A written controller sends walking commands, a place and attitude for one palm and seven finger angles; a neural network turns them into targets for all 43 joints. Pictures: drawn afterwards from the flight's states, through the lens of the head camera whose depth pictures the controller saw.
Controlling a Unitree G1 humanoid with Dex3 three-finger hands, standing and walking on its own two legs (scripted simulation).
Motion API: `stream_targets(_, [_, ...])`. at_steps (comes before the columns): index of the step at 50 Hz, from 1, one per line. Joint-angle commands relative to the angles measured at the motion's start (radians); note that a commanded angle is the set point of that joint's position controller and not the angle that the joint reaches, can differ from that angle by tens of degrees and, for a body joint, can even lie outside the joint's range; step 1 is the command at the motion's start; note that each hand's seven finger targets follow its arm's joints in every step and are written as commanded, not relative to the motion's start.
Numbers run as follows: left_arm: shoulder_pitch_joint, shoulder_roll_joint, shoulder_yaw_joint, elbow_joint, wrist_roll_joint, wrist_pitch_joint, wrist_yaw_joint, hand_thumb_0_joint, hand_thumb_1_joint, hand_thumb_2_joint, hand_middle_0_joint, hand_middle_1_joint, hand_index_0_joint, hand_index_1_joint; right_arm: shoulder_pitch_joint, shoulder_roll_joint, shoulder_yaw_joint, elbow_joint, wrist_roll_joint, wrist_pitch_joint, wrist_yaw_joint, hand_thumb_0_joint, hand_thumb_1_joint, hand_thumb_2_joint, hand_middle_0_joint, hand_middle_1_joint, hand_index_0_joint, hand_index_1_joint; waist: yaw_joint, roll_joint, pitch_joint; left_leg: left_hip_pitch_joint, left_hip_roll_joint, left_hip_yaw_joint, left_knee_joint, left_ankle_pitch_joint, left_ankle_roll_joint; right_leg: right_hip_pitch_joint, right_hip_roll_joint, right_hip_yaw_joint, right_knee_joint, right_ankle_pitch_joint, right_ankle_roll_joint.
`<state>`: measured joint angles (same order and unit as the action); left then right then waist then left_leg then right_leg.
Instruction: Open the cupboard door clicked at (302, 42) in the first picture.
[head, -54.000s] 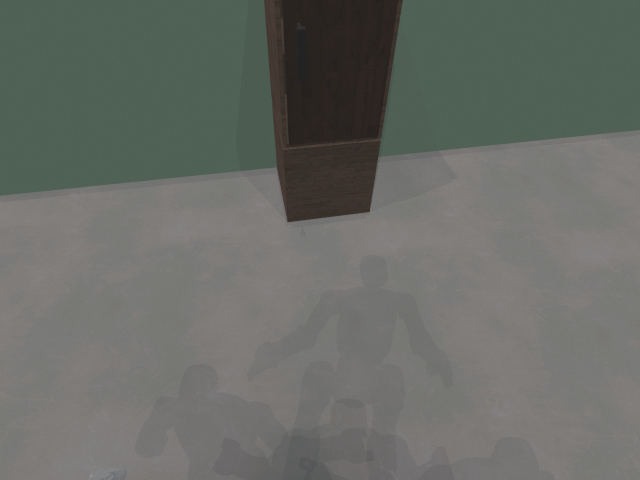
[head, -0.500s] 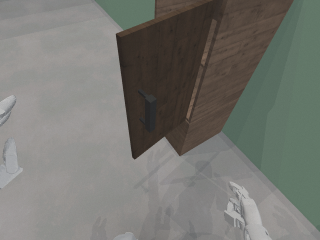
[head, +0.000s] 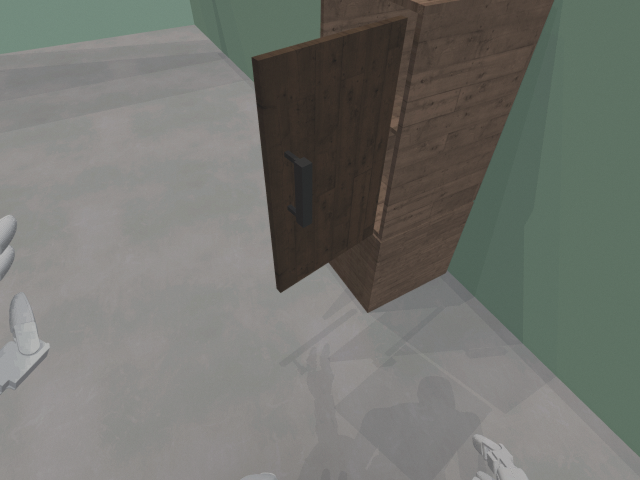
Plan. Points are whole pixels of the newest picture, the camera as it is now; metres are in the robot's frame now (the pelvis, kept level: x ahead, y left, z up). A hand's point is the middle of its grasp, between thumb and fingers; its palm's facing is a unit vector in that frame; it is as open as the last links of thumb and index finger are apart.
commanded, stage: stop stepping back and stand still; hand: left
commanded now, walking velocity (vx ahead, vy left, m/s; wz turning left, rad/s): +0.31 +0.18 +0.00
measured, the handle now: (297, 189) +0.64 +0.10 -0.01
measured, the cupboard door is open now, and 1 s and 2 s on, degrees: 100 100 100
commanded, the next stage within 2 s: let the arm hang, fingers relaxed in 0.46 s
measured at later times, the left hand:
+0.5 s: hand out of the picture +0.14 +0.27 +0.16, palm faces +0.48 -0.75 -0.46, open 7.5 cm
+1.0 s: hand out of the picture -0.06 +0.18 -0.17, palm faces +0.15 -0.96 -0.22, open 7.0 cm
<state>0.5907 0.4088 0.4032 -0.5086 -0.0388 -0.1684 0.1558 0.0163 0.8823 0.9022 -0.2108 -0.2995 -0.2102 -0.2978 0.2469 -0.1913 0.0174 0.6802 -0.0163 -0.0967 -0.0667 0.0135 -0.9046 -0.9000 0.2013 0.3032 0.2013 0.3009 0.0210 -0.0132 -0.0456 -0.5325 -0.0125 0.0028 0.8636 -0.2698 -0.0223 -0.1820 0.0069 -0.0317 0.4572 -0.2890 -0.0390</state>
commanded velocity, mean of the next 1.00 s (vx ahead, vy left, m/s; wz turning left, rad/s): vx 0.06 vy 0.00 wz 0.00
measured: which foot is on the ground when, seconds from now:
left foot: up 0.00-0.18, down 0.20-1.00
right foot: down 0.00-1.00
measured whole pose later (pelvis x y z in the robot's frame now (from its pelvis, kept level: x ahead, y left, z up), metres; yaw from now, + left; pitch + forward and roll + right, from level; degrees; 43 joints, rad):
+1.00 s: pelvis -0.07 -0.02 +0.00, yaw +8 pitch -2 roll +0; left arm 0.25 0.19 0.02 1.00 0.01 0.02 0.03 -0.04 0.99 0.90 -0.20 -0.30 -0.20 -0.30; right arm 0.29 -0.18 -0.01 1.06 -0.03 0.03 -0.03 0.01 -0.91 -0.90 0.20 0.30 0.20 0.30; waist -0.01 0.00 0.07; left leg -0.25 0.02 -0.03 0.49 -0.21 -0.02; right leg -0.23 0.05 -0.04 0.48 -0.22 -0.05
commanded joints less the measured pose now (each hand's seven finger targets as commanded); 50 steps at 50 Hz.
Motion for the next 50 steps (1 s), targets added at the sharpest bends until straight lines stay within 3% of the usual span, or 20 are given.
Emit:
stream_targets(1, [-0.190, 0.172, 0.082, -0.052, 0.020, -0.071, 0.014, 0.000, 0.900, 0.900, -0.200, -0.300, -0.200, -0.300, -0.127, -0.145, -0.066, -0.152, 0.010, -0.067, -0.031, 0.000, -0.900, -0.900, 0.200, 0.300, 0.200, 0.300, -0.040, -0.062, 0.091, 0.052, 0.058, 0.012, -0.011, -0.052, 0.028, -0.166, -0.281, 0.233, -0.269, -0.233, -0.080])
stream_targets(6, [-0.169, 0.182, 0.111, -0.075, 0.029, -0.091, 0.029, 0.000, 0.900, 0.900, -0.200, -0.300, -0.200, -0.300, -0.111, -0.129, -0.063, -0.163, 0.006, -0.090, -0.038, 0.000, -0.900, -0.900, 0.200, 0.300, 0.200, 0.300, -0.016, -0.132, 0.048, 0.165, 0.028, 0.102, -0.332, -0.093, 0.061, -0.021, -0.267, 0.251, -0.196, -0.140, -0.088])
stream_targets(10, [-0.117, 0.198, 0.143, -0.195, 0.016, -0.117, 0.032, 0.000, 0.900, 0.900, -0.200, -0.300, -0.200, -0.300, -0.082, -0.156, -0.081, -0.196, 0.016, -0.101, -0.033, 0.000, -0.900, -0.900, 0.200, 0.300, 0.200, 0.300, -0.028, 0.098, -0.060, 0.400, 0.127, -0.039, -0.481, 0.175, 0.104, -0.025, -0.097, 0.083, 0.097, 0.158, 0.009])
stream_targets(13, [-0.101, 0.188, 0.145, -0.203, 0.023, -0.116, 0.028, 0.000, 0.900, 0.900, -0.200, -0.300, -0.200, -0.300, -0.077, -0.141, -0.067, -0.182, 0.010, -0.103, -0.021, 0.000, -0.900, -0.900, 0.200, 0.300, 0.200, 0.300, -0.037, 0.278, -0.002, 0.395, 0.249, -0.192, -0.528, 0.270, 0.158, -0.185, -0.014, -0.055, 0.249, -0.123, 0.049])
stream_targets(18, [-0.108, 0.165, 0.129, -0.128, 0.025, -0.097, 0.024, 0.000, 0.900, 0.900, -0.200, -0.300, -0.200, -0.300, -0.097, -0.155, -0.062, -0.180, 0.015, -0.108, -0.016, 0.000, -0.900, -0.900, 0.200, 0.300, 0.200, 0.300, -0.031, 0.165, 0.049, 0.177, 0.208, -0.076, -0.464, 0.024, 0.119, 0.014, -0.013, -0.039, 0.043, -0.016, 0.034])
stream_targets(21, [-0.087, 0.177, 0.133, -0.084, 0.008, -0.083, 0.014, 0.000, 0.900, 0.900, -0.200, -0.300, -0.200, -0.300, -0.096, -0.130, -0.071, -0.188, 0.022, -0.085, -0.007, 0.000, -0.900, -0.900, 0.200, 0.300, 0.200, 0.300, -0.028, -0.187, 0.060, 0.062, 0.027, 0.066, -0.108, -0.179, 0.039, -0.029, -0.228, 0.387, -0.198, -0.210, -0.086])
stream_targets(22, [-0.111, 0.174, 0.126, -0.090, 0.006, -0.086, 0.014, 0.000, 0.900, 0.900, -0.200, -0.300, -0.200, -0.300, -0.104, -0.128, -0.074, -0.186, 0.023, -0.080, -0.005, 0.000, -0.900, -0.900, 0.200, 0.300, 0.200, 0.300, -0.020, -0.206, 0.058, 0.025, 0.023, 0.042, 0.046, -0.194, 0.033, -0.026, -0.312, 0.469, -0.245, -0.211, -0.145])
stream_targets(24, [-0.166, 0.184, 0.135, -0.127, 0.016, -0.098, 0.019, 0.000, 0.900, 0.900, -0.200, -0.300, -0.200, -0.300, -0.104, -0.121, -0.058, -0.179, 0.014, -0.080, -0.003, 0.000, -0.900, -0.900, 0.200, 0.300, 0.200, 0.300, -0.026, -0.104, 0.049, 0.046, 0.067, -0.009, 0.026, -0.187, 0.037, -0.023, -0.324, 0.373, -0.188, -0.021, -0.166])
stream_targets(27, [-0.157, 0.165, 0.125, -0.142, 0.014, -0.098, 0.026, 0.000, 0.900, 0.900, -0.200, -0.300, -0.200, -0.300, -0.105, -0.102, -0.035, -0.180, 0.003, -0.076, -0.017, 0.000, -0.900, -0.900, 0.200, 0.300, 0.200, 0.300, -0.041, -0.026, 0.003, 0.322, 0.034, 0.061, -0.367, -0.008, 0.042, -0.106, -0.185, 0.152, -0.089, -0.023, -0.065])
stream_targets(28, [-0.182, -0.092, -0.288, 0.615, 0.098, 0.093, -0.124, 0.000, 0.900, 0.900, -0.200, -0.300, -0.200, -0.300, -0.014, -0.234, -0.097, 0.079, -0.006, -0.074, 0.089, 0.000, -0.900, -0.900, 0.200, 0.300, 0.200, 0.300, -0.110, 0.131, 0.055, 0.333, 0.152, -0.142, -0.291, 0.246, 0.093, -0.344, -0.162, 0.020, 0.234, 0.111, -0.007])
stream_targets(29, [-0.133, -0.138, -0.282, 0.633, 0.073, 0.169, -0.142, 0.000, 0.900, 0.900, -0.200, -0.300, -0.200, -0.300, 0.023, -0.219, -0.092, 0.033, -0.007, 0.001, 0.081, 0.000, -0.900, -0.900, 0.200, 0.300, 0.200, 0.300, -0.075, 0.278, 0.048, 0.242, 0.282, -0.313, -0.449, 0.311, 0.182, -0.340, -0.034, -0.020, 0.422, -0.172, 0.046])
stream_targets(31, [-0.212, -0.152, -0.302, 0.642, 0.075, 0.182, -0.146, 0.000, 0.900, 0.900, -0.200, -0.300, -0.200, -0.300, -0.010, -0.212, -0.081, -0.026, -0.036, 0.022, 0.060, 0.000, -0.900, -0.900, 0.200, 0.300, 0.200, 0.300, -0.064, 0.051, 0.016, 0.190, 0.338, -0.459, -0.488, 0.302, 0.270, -0.368, -0.028, 0.075, 0.611, -0.298, 0.054])
stream_targets(35, [-0.297, -0.107, -0.322, 0.922, 0.064, 0.170, -0.141, 0.000, 0.900, 0.900, -0.200, -0.300, -0.200, -0.300, -0.066, -0.210, -0.064, 0.022, -0.042, 0.050, 0.053, 0.000, -0.900, -0.900, 0.200, 0.300, 0.200, 0.300, -0.010, 0.015, -0.048, 0.266, 0.242, -0.241, -0.407, 0.639, 0.201, -0.174, -0.023, 0.052, 0.339, -0.176, 0.058])
stream_targets(37, [-0.229, -0.047, -0.321, 1.086, 0.066, 0.160, -0.136, 0.000, 0.900, 0.900, -0.200, -0.300, -0.200, -0.300, -0.095, -0.154, -0.052, 0.064, -0.014, 0.070, 0.055, 0.000, -0.900, -0.900, 0.200, 0.300, 0.200, 0.300, 0.027, -0.008, -0.036, 0.139, 0.094, -0.112, -0.316, 0.259, 0.085, 0.050, -0.070, 0.180, 0.019, 0.131, 0.034])
stream_targets(38, [-0.248, 0.000, -0.327, 1.145, 0.067, 0.153, -0.135, 0.000, 0.900, 0.900, -0.200, -0.300, -0.200, -0.300, -0.069, -0.099, -0.043, 0.079, 0.001, 0.081, 0.059, 0.000, -0.900, -0.900, 0.200, 0.300, 0.200, 0.300, -0.010, -0.120, 0.003, 0.127, 0.006, -0.024, -0.261, -0.028, 0.029, -0.012, -0.222, 0.355, -0.111, 0.157, -0.018])
stream_targets(39, [-0.303, 0.027, -0.337, 1.185, 0.065, 0.153, -0.141, 0.000, 0.900, 0.900, -0.200, -0.300, -0.200, -0.300, -0.032, -0.103, -0.044, 0.116, -0.002, 0.096, 0.061, 0.000, -0.900, -0.900, 0.200, 0.300, 0.200, 0.300, -0.037, -0.096, 0.022, 0.205, -0.008, 0.005, -0.221, -0.141, 0.018, -0.121, -0.281, 0.401, -0.171, 0.047, -0.077])
stream_targets(40, [-0.339, 0.014, -0.339, 1.221, 0.064, 0.151, -0.136, 0.000, 0.900, 0.900, -0.200, -0.300, -0.200, -0.300, -0.031, -0.102, -0.049, 0.141, -0.009, 0.108, 0.056, 0.000, -0.900, -0.900, 0.200, 0.300, 0.200, 0.300, -0.038, -0.165, 0.037, 0.224, -0.002, -0.008, -0.178, -0.125, 0.024, -0.144, -0.241, 0.383, -0.190, 0.034, -0.083])
stream_targets(43, [-0.351, -0.090, -0.329, 1.329, 0.062, 0.141, -0.127, 0.000, 0.900, 0.900, -0.200, -0.300, -0.200, -0.300, 0.026, -0.070, -0.055, 0.236, -0.011, 0.104, 0.043, 0.000, -0.900, -0.900, 0.200, 0.300, 0.200, 0.300, -0.059, -0.015, 0.029, 0.297, 0.030, -0.024, -0.264, 0.004, 0.029, -0.077, -0.195, 0.273, -0.122, 0.298, -0.087])
stream_targets(48, [-0.345, -0.114, -0.358, 1.460, 0.047, 0.163, -0.125, 0.000, 0.900, 0.900, -0.200, -0.300, -0.200, -0.300, 0.039, -0.062, -0.041, 0.337, -0.011, 0.104, 0.039, 0.000, -0.900, -0.900, 0.200, 0.300, 0.200, 0.300, -0.030, 0.133, 0.066, 0.304, 0.096, -0.096, -0.485, 0.079, 0.051, -0.039, -0.082, 0.149, -0.126, 0.053, -0.018])
stream_targets(50, [-0.338, -0.105, -0.359, 1.503, 0.046, 0.164, -0.126, 0.000, 0.900, 0.900, -0.200, -0.300, -0.200, -0.300, 0.052, -0.074, -0.044, 0.360, -0.010, 0.106, 0.038, 0.000, -0.900, -0.900, 0.200, 0.300, 0.200, 0.300, -0.024, 0.069, 0.088, 0.277, 0.094, -0.094, -0.507, 0.023, 0.050, -0.020, -0.081, 0.150, -0.159, -0.006, -0.020])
